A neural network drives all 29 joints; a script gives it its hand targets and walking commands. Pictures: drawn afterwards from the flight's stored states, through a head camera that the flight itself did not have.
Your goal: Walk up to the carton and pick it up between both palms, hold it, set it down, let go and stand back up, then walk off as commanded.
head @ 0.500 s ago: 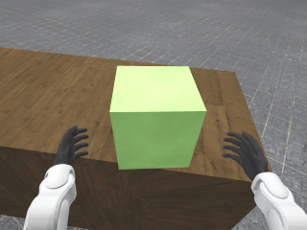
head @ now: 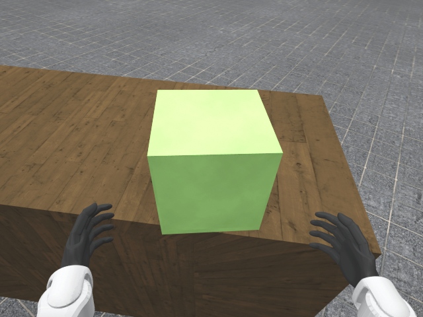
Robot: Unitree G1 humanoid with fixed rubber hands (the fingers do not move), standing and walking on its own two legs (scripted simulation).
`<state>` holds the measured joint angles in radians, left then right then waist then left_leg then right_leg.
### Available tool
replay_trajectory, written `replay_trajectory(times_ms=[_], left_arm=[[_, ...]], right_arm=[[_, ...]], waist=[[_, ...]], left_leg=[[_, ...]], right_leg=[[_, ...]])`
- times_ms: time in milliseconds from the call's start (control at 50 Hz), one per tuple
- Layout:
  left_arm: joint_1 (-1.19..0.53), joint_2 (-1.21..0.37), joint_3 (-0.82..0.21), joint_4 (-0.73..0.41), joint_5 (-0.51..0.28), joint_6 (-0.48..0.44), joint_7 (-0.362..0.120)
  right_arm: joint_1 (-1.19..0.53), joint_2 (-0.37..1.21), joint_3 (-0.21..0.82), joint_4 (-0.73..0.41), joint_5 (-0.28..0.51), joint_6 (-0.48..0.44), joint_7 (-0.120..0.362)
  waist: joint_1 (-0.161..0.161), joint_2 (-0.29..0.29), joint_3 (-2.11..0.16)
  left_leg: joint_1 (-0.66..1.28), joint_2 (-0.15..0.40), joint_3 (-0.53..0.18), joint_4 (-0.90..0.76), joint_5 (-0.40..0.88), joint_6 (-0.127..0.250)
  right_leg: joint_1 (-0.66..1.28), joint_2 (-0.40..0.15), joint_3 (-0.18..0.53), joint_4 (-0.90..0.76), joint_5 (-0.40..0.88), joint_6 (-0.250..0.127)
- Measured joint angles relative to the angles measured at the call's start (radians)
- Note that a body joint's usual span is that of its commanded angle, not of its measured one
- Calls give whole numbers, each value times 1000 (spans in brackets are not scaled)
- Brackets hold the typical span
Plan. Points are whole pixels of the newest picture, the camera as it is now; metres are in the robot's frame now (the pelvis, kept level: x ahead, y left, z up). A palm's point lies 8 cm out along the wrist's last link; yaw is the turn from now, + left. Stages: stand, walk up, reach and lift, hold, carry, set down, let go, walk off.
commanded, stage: set down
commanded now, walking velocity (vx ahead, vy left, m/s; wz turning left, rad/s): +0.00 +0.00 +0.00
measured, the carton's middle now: (209, 161) +0.41 +0.02 +0.10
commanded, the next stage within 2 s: let go in 1.90 s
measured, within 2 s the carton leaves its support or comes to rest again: neither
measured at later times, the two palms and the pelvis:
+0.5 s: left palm (87, 268) +0.20 +0.21 +0.06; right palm (348, 280) +0.20 -0.21 +0.05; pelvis +0.00 +0.00 +0.00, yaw +0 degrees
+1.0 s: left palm (87, 289) +0.19 +0.22 +0.00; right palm (343, 282) +0.20 -0.21 +0.04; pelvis +0.01 +0.01 +0.00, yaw +0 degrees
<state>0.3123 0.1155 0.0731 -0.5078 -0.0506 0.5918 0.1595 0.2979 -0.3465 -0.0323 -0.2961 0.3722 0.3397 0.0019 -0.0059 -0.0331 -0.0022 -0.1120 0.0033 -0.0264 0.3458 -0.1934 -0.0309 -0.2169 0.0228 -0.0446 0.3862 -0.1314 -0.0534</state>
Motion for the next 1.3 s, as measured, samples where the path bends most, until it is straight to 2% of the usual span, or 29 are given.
replay_trajectory(times_ms=[100, 180, 300, 420, 600, 880, 1060, 1180, 1300], left_arm=[[18, 1, -15, -1, -9, -26, 4], [25, 3, -16, 6, -9, -33, -14], [21, 7, -16, 17, -9, -34, -17], [19, 7, -16, 99, -9, -63, -35], [28, 15, -16, 158, -9, -109, -53], [72, 27, -16, 254, -9, -185, -90], [64, 33, -16, 422, -9, -258, -124], [32, 33, -16, 537, -9, -301, -129], [8, 33, -16, 612, -9, -330, -143]], right_arm=[[38, 13, -1, -7, -7, -10, -1], [51, 24, -1, -8, -21, -14, -5], [52, 55, 0, -7, -57, -15, -8], [53, 73, -1, 17, -89, -20, -9], [58, 103, -1, 49, -130, -45, -19], [89, 121, -1, 88, -145, -141, -3], [89, 117, 0, 123, -161, -207, 20], [87, 117, -1, 150, -192, -247, 36], [77, 117, -1, 185, -216, -271, 49]], waist=[[0, 1, 5], [0, 0, 18], [0, 0, 30], [0, 9, 49], [0, 18, 68], [0, -4, 73], [0, 8, 73], [0, 19, 66], [1, 18, 60]], left_leg=[[2, 0, 1, 0, 0, 0], [6, 0, 2, 0, 0, 0], [7, 0, 3, 0, 0, 0], [7, 0, 3, 0, -2, 0], [7, 0, 3, 0, -10, 0], [9, 0, 9, 0, -20, 2], [11, 0, 9, 0, -20, 7], [15, 1, 9, 0, -20, 7], [22, 2, 9, 2, -20, 7]], right_leg=[[2, 0, 1, 0, 1, 0], [6, 0, 2, 0, 1, 1], [6, 0, 3, 0, 1, 3], [6, 0, 3, 0, -1, 3], [6, 0, 4, 0, -9, 5], [6, 1, 9, 0, -16, 8], [8, 1, 9, 0, -16, 9], [13, 2, 9, 0, -16, 9], [20, 2, 8, 0, -16, 7]])
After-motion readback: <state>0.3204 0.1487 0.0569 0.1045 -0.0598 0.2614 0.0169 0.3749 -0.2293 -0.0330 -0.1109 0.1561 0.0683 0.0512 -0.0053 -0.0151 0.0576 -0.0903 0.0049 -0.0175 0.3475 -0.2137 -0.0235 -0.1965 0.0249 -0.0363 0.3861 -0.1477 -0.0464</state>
